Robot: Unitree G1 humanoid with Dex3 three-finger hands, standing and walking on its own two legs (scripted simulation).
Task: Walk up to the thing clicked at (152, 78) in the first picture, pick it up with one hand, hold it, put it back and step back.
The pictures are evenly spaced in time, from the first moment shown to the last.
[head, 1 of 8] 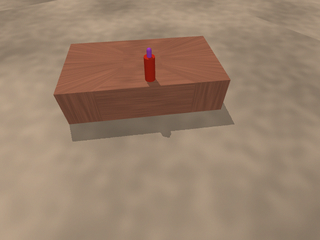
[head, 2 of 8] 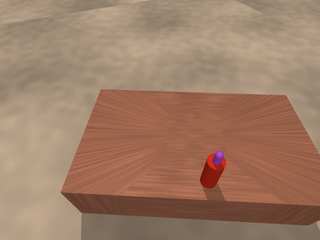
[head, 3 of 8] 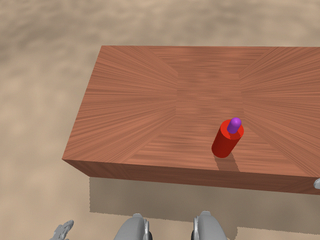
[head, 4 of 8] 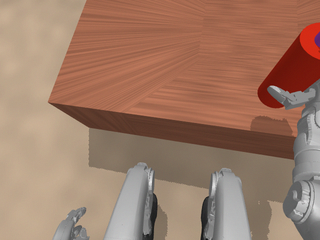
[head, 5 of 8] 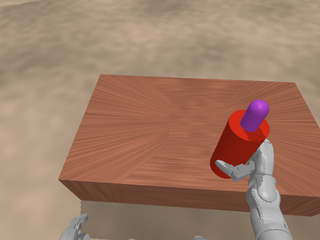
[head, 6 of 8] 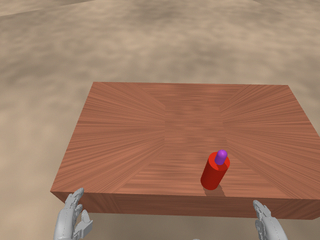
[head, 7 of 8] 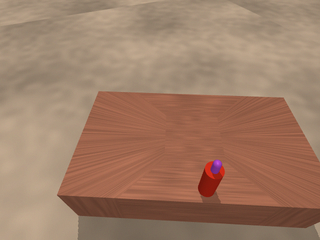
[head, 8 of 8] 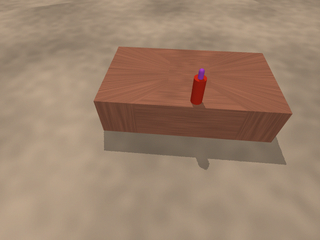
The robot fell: no
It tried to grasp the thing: yes
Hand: right
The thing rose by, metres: 0.37
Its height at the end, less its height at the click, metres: +0.00
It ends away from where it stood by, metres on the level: 0.03
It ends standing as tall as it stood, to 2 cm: yes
